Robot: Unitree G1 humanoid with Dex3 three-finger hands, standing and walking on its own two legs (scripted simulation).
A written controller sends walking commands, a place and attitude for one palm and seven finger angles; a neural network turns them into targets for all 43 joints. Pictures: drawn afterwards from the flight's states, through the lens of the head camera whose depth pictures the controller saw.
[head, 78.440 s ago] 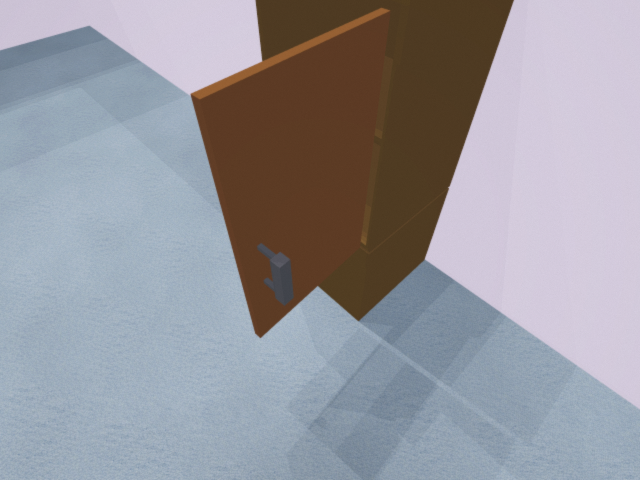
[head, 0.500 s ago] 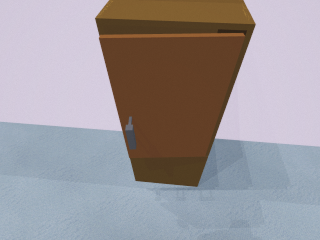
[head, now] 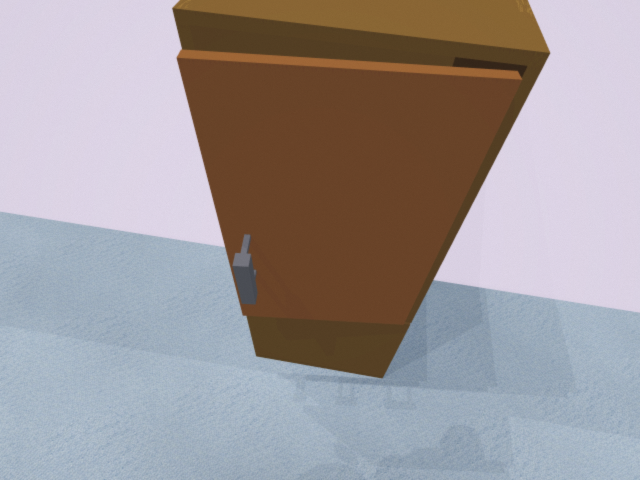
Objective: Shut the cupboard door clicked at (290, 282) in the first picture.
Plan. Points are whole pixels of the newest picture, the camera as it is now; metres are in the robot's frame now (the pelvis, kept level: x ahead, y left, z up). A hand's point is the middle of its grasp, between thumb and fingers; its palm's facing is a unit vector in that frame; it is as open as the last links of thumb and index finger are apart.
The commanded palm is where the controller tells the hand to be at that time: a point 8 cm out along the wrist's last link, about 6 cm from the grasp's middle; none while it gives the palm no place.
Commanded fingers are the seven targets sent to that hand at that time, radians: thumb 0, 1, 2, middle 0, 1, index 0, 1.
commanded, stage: shuffle to correct the standing spot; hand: left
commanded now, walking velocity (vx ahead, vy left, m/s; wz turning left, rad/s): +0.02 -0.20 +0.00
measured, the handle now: (248, 269) +0.44 +0.16 -0.09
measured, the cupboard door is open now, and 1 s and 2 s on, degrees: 7 7 7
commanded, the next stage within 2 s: come to a stop and stand still in 0.20 s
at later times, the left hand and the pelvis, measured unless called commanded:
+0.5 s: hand out of the picture +0.13 +0.12 -0.16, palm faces -0.01 -0.97 -0.25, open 7.3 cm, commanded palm none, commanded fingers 0.00 0.90 0.90 -0.20 -0.30 -0.20 -0.30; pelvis +0.03 -0.08 +0.00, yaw -1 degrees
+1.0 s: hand out of the picture +0.03 +0.11 -0.16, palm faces +0.08 -0.98 -0.20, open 7.4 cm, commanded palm none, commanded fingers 0.00 0.90 0.90 -0.20 -0.30 -0.20 -0.30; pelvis +0.01 -0.08 +0.02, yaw +0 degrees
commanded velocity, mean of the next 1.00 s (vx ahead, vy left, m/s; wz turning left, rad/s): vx -0.01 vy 0.02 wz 0.00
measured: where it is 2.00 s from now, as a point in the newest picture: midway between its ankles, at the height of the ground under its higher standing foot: outside the picture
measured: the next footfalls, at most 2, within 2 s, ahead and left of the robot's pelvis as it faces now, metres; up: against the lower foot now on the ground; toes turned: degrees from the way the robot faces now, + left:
left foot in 0.10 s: +0.04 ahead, +0.10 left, +0.00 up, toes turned +6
right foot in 0.48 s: +0.10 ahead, -0.22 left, +0.00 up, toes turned -6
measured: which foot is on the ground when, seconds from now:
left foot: up 0.00-0.08, down 0.10-0.48, up 0.50-0.80, down 0.82-1.00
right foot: down 0.00-0.10, up 0.12-0.46, down 0.48-0.82, up 0.84-1.00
